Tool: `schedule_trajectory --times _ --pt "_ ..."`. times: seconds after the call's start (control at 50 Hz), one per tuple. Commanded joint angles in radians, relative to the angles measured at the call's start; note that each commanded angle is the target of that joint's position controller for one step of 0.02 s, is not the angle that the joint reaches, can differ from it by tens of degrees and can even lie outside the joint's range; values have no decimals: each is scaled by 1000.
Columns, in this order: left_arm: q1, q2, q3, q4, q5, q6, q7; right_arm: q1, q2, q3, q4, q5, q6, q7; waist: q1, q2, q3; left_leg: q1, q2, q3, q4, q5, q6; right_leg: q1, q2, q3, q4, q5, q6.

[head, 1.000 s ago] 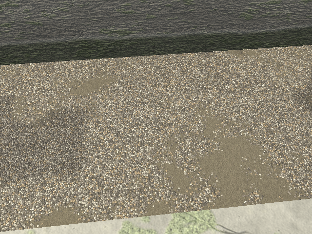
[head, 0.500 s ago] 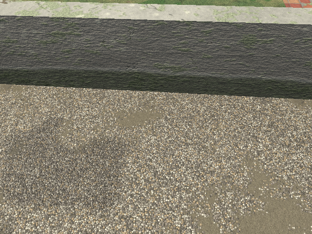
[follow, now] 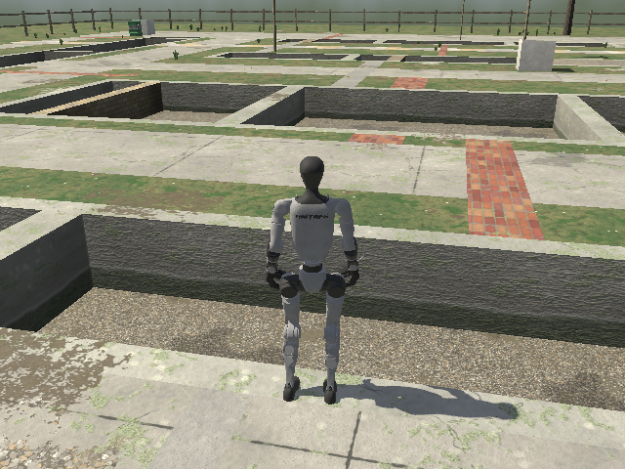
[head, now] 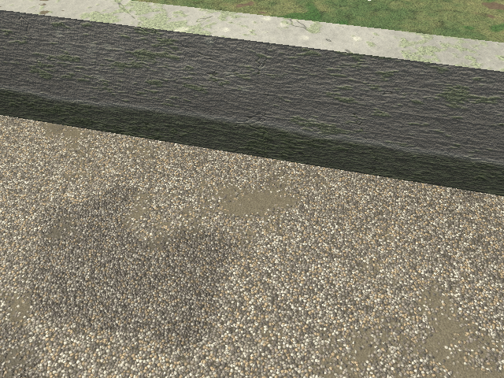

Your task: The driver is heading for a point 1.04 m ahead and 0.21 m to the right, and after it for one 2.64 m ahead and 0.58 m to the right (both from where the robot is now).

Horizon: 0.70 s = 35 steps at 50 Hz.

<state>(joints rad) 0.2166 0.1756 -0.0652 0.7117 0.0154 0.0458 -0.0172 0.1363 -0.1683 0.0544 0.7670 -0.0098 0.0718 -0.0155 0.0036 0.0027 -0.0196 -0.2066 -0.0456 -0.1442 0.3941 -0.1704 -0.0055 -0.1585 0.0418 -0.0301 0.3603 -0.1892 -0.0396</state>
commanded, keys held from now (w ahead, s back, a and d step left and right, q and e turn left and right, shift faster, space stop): no key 0.40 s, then w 0.60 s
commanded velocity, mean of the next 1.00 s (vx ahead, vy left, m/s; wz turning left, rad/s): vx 0.21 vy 0.00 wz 0.01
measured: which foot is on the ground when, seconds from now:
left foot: down 0.00-1.00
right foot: down 0.00-1.00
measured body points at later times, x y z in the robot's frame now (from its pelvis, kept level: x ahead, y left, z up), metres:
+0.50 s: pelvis +0.03 +0.00 +0.00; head +0.03 +0.01 +0.45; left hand +0.15 +0.24 -0.12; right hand +0.16 -0.23 -0.11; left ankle +0.03 +0.12 -0.75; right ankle +0.00 -0.09 -0.75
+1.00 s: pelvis +0.03 +0.02 -0.02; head +0.03 +0.02 +0.43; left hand +0.25 +0.21 -0.10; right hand +0.22 -0.20 -0.10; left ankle +0.03 +0.12 -0.75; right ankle +0.00 -0.09 -0.75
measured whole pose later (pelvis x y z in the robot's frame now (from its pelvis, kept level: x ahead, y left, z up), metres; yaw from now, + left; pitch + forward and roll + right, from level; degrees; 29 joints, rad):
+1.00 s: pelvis +0.03 +0.02 -0.02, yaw -3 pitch -2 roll +0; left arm 0.09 0.17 -0.04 0.60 0.02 0.10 0.01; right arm 0.07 -0.16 0.05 0.64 -0.03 0.07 0.01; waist -0.02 -0.01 0.02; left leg -0.23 -0.07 -0.07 0.61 -0.34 0.03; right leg -0.21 0.02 0.03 0.61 -0.37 -0.01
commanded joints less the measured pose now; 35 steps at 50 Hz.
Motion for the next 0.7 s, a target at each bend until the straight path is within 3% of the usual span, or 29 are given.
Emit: schedule_trajectory --times 0.02,0.06,0.08,0.16,0.36,0.4,0.42,0.44,0.5,0.54,0.6,0.7 --pt "-26 88 27 -62 0 -6 2 -49 -102 -23 -68 5 -18 -1 -2 16 -14 -12 86 -78 -82 98 28 37 -104 96 -70 45 9" --pt "-11 85 27 -47 -10 -6 13 -32 -87 -22 -61 6 -14 -8 -12 -16 -38 -2 101 -84 -103 144 40 76 -111 107 -72 103 9" --pt "49 148 39 -34 26 0 21 32 -132 -12 -56 -28 -6 -4 12 -48 15 -37 90 -101 -106 147 74 121 -89 112 -97 140 -38" --pt "7 133 35 -44 26 11 30 15 -131 -10 -78 -21 -11 1 10 9 -25 -37 91 -82 -116 162 73 190 -105 120 -85 201 -54" --pt "36 174 35 -17 17 -1 25 61 -156 -13 -95 -24 1 -9 0 17 -17 34 84 -64 -116 200 69 158 -95 117 -105 201 -39" --pt "13 173 27 -33 18 4 16 81 -155 -13 -105 -30 -8 8 -12 18 -18 60 98 -64 -107 266 76 139 -103 128 -102 251 -48" --pt "-51 103 18 -46 -11 2 15 12 -117 -24 -97 1 -12 11 -31 52 -78 97 117 -40 -136 212 53 127 -147 127 -84 257 -2" --pt "-56 121 22 -52 -13 3 18 4 -114 -23 -103 0 -14 10 -28 25 -83 87 106 -37 -129 183 48 133 -127 124 -85 204 11" --pt "-56 141 34 -58 -9 14 24 -23 -109 -26 -105 -3 -13 7 -19 -6 -58 35 72 -2 -66 106 61 116 -93 103 -35 106 2" --pt "-68 122 32 -70 -2 26 22 -26 -89 -20 -106 -15 -10 10 -17 -6 -33 -17 55 19 -30 59 69 102 -85 100 -1 73 -11" --pt "-86 120 35 -90 1 34 24 -47 -92 -23 -120 -17 -12 11 -14 -10 -5 -64 44 29 19 51 72 78 -88 106 46 85 -22" --pt "-125 107 41 -132 2 37 29 -81 -85 -24 -155 -17 -18 10 -13 -14 -10 -77 40 36 82 121 70 60 -85 107 116 149 -20"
